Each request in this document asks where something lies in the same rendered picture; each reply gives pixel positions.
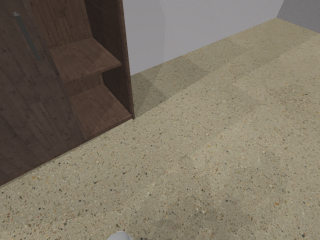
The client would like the handle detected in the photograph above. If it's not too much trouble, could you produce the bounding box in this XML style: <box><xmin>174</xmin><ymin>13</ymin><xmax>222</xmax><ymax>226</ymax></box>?
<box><xmin>13</xmin><ymin>12</ymin><xmax>41</xmax><ymax>61</ymax></box>

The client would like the wardrobe door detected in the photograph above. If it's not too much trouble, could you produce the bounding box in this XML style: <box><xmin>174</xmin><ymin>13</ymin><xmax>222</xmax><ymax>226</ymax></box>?
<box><xmin>0</xmin><ymin>0</ymin><xmax>88</xmax><ymax>183</ymax></box>

